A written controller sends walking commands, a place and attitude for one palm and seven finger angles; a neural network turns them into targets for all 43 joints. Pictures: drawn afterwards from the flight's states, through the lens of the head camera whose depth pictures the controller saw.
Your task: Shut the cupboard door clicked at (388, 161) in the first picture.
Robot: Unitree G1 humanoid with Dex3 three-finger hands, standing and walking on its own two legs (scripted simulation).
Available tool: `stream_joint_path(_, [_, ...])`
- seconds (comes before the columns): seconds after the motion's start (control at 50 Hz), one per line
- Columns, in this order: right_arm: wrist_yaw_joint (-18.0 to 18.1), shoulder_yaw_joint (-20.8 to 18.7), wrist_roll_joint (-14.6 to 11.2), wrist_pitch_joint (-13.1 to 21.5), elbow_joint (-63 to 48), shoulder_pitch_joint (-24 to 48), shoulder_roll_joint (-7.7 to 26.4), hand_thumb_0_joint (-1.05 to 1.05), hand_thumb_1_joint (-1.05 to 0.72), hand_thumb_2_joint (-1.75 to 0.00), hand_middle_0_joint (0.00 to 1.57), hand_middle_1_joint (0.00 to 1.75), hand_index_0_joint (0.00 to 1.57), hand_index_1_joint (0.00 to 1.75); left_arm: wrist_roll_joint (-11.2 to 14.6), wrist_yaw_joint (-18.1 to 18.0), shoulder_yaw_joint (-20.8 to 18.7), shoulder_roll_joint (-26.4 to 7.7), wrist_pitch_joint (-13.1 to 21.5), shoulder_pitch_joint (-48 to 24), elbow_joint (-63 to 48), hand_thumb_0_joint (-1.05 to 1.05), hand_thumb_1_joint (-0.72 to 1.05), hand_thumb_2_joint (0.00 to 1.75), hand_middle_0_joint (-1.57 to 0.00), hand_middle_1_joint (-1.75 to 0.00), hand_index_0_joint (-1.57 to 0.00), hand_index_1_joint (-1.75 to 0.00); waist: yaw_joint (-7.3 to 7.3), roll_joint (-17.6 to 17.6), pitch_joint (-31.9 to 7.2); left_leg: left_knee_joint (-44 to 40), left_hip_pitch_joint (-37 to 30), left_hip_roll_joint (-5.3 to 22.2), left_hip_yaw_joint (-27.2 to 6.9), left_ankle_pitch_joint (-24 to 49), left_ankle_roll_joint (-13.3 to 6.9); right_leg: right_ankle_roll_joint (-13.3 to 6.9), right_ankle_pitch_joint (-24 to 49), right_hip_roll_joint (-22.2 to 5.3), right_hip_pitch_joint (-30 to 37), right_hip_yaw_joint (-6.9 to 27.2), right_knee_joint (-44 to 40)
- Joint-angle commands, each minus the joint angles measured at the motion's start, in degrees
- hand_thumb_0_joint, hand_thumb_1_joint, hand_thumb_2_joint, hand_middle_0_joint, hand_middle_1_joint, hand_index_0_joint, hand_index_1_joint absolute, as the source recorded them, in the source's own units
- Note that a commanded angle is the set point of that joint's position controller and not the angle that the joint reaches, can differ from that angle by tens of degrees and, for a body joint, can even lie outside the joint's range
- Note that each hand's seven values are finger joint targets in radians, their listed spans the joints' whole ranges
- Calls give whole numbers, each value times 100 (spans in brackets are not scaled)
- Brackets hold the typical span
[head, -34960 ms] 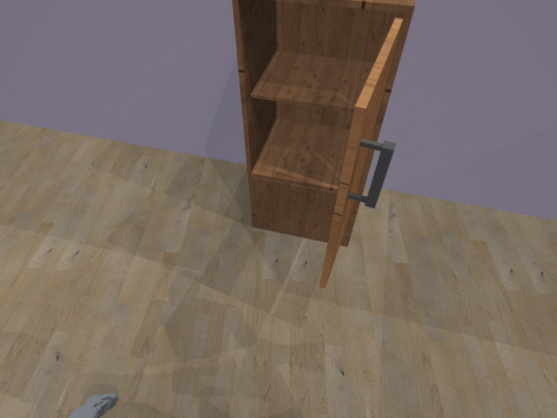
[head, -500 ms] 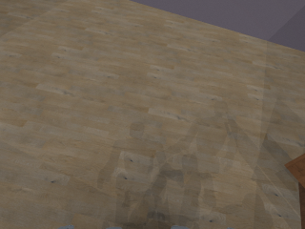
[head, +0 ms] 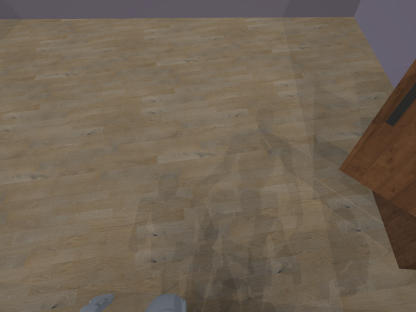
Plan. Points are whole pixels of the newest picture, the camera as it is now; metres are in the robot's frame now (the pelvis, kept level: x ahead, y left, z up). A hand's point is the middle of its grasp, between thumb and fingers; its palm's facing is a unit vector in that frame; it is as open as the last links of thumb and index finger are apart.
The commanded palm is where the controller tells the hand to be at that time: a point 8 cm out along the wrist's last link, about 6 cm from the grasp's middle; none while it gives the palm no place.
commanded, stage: turn to face it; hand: left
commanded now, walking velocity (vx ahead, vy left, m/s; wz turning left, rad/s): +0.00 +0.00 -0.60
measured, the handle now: (410, 96) +0.62 -0.49 +0.01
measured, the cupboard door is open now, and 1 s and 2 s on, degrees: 49 49 49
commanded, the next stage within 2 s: take the last steps up to it in 1.18 s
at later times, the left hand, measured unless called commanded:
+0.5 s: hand (114, 295) +0.17 +0.23 -0.17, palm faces -0.22 -0.96 -0.20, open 7.4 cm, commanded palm none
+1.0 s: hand (172, 264) +0.23 +0.11 -0.14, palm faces -0.50 -0.83 -0.24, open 7.4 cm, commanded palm none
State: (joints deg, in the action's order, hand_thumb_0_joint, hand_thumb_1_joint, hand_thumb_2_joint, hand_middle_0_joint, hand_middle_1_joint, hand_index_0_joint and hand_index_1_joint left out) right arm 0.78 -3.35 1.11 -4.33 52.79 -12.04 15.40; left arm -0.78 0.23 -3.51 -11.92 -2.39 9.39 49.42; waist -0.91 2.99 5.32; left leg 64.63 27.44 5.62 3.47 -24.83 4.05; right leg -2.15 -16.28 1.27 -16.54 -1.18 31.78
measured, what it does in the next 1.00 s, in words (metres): steps on the spot, turning right: left foot, then right foot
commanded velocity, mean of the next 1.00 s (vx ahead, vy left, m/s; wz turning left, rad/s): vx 0.00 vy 0.00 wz -0.52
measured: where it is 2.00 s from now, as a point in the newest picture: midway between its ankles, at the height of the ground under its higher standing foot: outside the picture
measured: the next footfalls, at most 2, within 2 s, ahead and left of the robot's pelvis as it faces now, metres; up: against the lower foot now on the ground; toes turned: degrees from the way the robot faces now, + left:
left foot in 0.28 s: +0.08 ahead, +0.14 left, +0.00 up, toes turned -7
right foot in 0.74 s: +0.03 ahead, -0.11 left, +0.00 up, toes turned -30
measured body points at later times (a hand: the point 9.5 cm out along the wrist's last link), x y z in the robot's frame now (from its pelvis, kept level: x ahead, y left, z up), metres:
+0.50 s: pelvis +0.04 +0.04 +0.01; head +0.10 +0.06 +0.46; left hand +0.18 +0.28 -0.15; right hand +0.06 -0.21 -0.11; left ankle +0.04 +0.14 -0.73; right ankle -0.04 -0.09 -0.64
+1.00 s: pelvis +0.05 -0.01 +0.01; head +0.08 -0.05 +0.46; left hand +0.26 +0.15 -0.12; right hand -0.03 -0.27 -0.14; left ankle +0.13 +0.13 -0.66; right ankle -0.01 -0.09 -0.73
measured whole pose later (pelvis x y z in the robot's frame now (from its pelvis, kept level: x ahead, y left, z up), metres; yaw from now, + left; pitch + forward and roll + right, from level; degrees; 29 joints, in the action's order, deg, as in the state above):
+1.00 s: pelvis +0.05 -0.01 +0.01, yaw -31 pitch +2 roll +1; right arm 0.7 -2.7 1.1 -3.4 52.5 -11.8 14.5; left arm -0.7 0.2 -2.3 -10.9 -1.5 10.5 51.7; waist -1.4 1.6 3.3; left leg 60.1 29.3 5.0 0.6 -20.6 5.2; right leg -2.3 -14.8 1.6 -13.2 1.1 26.4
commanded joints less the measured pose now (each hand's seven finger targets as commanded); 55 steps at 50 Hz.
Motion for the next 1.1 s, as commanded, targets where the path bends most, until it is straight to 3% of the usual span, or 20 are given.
stream_joint_path(0.0, [-5, -105, 1, 220, -508, 37, 360, 0, -90, -90, 20, 30, 20, 30, -26, -74, -255, -1100, 177, 86, -388, 0, 90, 90, -20, -30, -20, -30, 55, -946, -823, -181, 382, -6, -270, 481, 106, -745, 1814, -1312, 695, 1425, -1290])
stream_joint_path(0.14, [54, -61, -57, 316, -732, 381, 263, 0, -90, -90, 20, 30, 20, 30, -85, -64, -330, -1250, 152, 432, -223, 0, 90, 90, -20, -30, -20, -30, 251, -1030, -895, -1757, 113, -254, -272, 17, 94, -969, 2574, -1398, 1042, 2112, -959])
stream_joint_path(0.22, [107, -61, -107, 386, -554, -246, 302, 0, -90, -90, 20, 30, 20, 30, -36, -65, -338, -1184, 78, 24, -258, 0, 90, 90, -20, -30, -20, -30, -109, -1088, -996, -3695, -1466, -390, -256, 1128, 3, -481, 2327, -1022, 142, 2124, -385])
stream_joint_path(0.24, [135, -92, -71, 455, -506, -434, 571, 0, -90, -90, 20, 30, 20, 30, 19, -52, -286, -951, 47, 42, -340, 0, 90, 90, -20, -30, -20, -30, -152, -362, -1109, -4444, -2269, 112, -646, 1445, -132, -174, 1516, -518, -486, 1732, 66])
stream_joint_path(0.26, [148, -183, 14, 500, -544, -539, 1146, 0, -90, -90, 20, 30, 20, 30, 78, 3, -218, -620, 32, 236, -410, 0, 90, 90, -20, -30, -20, -30, -131, 1263, -1236, -4747, -2908, 1552, -2074, 2353, -667, 214, -753, 300, -1465, 868, 1219])
stream_joint_path(0.28, [175, -191, 45, 451, -600, -598, 1274, 0, -90, -90, 20, 30, 20, 30, 20, 13, -218, -733, 30, 113, -467, 0, 90, 90, -20, -30, -20, -30, -201, 1372, -1063, -4731, -2518, 2257, -2389, 2972, -1231, 325, -2003, 181, -1561, 440, 2528])
stream_joint_path(0.3, [200, -133, 79, 439, -667, -456, 1090, 0, -90, -90, 20, 30, 20, 30, -32, 47, -259, -817, 14, 38, -465, 0, 90, 90, -20, -30, -20, -30, -134, 677, -799, -4709, -2021, 2130, -2014, 3248, -1350, 358, -1761, -42, -1450, 542, 3165])
stream_joint_path(0.32, [216, -57, 83, 478, -683, -205, 866, 0, -90, -90, 20, 30, 20, 30, -68, 64, -292, -782, -24, 148, -345, 0, 90, 90, -20, -30, -20, -30, 41, 979, -728, -4678, -1964, 1844, -1707, 3773, -1234, 428, -1451, -106, -1599, 548, 3523])
stream_joint_path(0.38, [232, -15, 75, 492, -729, -158, 697, 0, -90, -90, 20, 30, 20, 30, -45, 149, -285, -681, -68, 143, -256, 0, 90, 90, -20, -30, -20, -30, 67, 699, -698, -4295, -2340, 1321, -599, 4710, -1034, 551, -1036, -200, -1695, 299, 3703])
stream_joint_path(0.52, [181, -115, 62, 460, -476, -631, 738, 0, -90, -90, 20, 30, 20, 30, -40, 218, -203, -508, -102, -392, -432, 0, 90, 90, -20, -30, -20, -30, -181, 800, -775, -4142, -2763, 1370, 28, 4559, -1065, 547, -798, -325, -1477, -170, 2460])
stream_joint_path(0.64, [94, -208, 78, 418, -407, -415, 942, 0, -90, -90, 20, 30, 20, 30, -34, 210, -186, -527, -34, -264, -415, 0, 90, 90, -20, -30, -20, -30, -40, 1004, -715, -3741, -2237, 1524, 359, 3947, -911, 308, -500, -169, -362, -480, 799])
stream_joint_path(0.68, [57, -227, -2, 415, -439, -259, 923, 0, -90, -90, 20, 30, 20, 30, -58, 168, -240, -809, 58, 476, -210, 0, 90, 90, -20, -30, -20, -30, 381, 359, -1028, -2619, -1626, 1243, 708, 3443, -488, 112, 842, -253, 998, -298, -574])
stream_joint_path(0.7, [18, -144, -65, 392, -614, -208, 533, 0, -90, -90, 20, 30, 20, 30, -115, 80, -354, -1449, 141, 978, -76, 0, 90, 90, -20, -30, -20, -30, 621, -1425, -1265, -1288, -336, 509, 1042, 1225, -123, -347, 2195, -1498, 2042, 1418, -1077])
stream_joint_path(0.72, [37, -62, -49, 328, -850, 73, 331, 0, -90, -90, 20, 30, 20, 30, -41, -14, -418, -1832, 153, 1152, 28, 0, 90, 90, -20, -30, -20, -30, 644, -2023, -1101, -129, 620, -108, 554, -1377, 45, -955, 4095, -2470, 1878, 2579, -1077])
stream_joint_path(0.74, [81, -37, -59, 234, -785, 3, 427, 0, -90, -90, 20, 30, 20, 30, 4, -76, -384, -1794, 130, 1079, -6, 0, 90, 90, -20, -30, -20, -30, 568, -1669, -1094, 375, 662, 26, -177, -1185, -29, -1192, 3332, -2489, 1556, 2396, -1195])
stream_joint_path(0.78, [72, -73, -32, 232, -645, 124, 401, 0, -90, -90, 20, 30, 20, 30, -15, -129, -321, -1387, 127, 337, -192, 0, 90, 90, -20, -30, -20, -30, 306, -1696, -637, 581, 1030, 124, -390, -404, -12, -943, 2030, -1925, 1095, 2159, -1417])
stream_joint_path(0.82, [18, -75, -3, 241, -443, -69, 443, 0, -90, -90, 20, 30, 20, 30, 6, -125, -204, -1089, 162, -32, -261, 0, 90, 90, -20, -30, -20, -30, 62, -1430, -738, 352, 669, 171, -373, 272, 59, -726, 2453, -1469, 915, 1327, -1262])
stream_joint_path(0.86, [0, -51, -1, 227, -355, -242, 324, 0, -90, -90, 20, 30, 20, 30, -5, -97, -180, -1059, 221, 71, -244, 0, 90, 90, -20, -30, -20, -30, -15, -1121, -931, 16, 424, 31, -254, 450, 113, -674, 3033, -1297, 953, 1028, -1119])
stream_joint_path(1.0, [39, -21, -31, 259, -429, 97, 223, 0, -90, -90, 20, 30, 20, 30, -61, -103, -221, -1071, 221, 444, -42, 0, 90, 90, -20, -30, -20, -30, 154, -1110, -833, -1090, 352, -165, -206, 247, 116, -920, 2962, -1425, 1169, 1486, -1115])
stream_joint_path(1.08, [76, 9, -61, 342, -398, 28, 145, 0, -90, -90, 20, 30, 20, 30, -79, -127, -259, -1088, 183, 367, 30, 0, 90, 90, -20, -30, -20, -30, 106, -1112, -776, -2574, -555, -328, -147, 428, 6, -853, 3060, -1395, 794, 1710, -779])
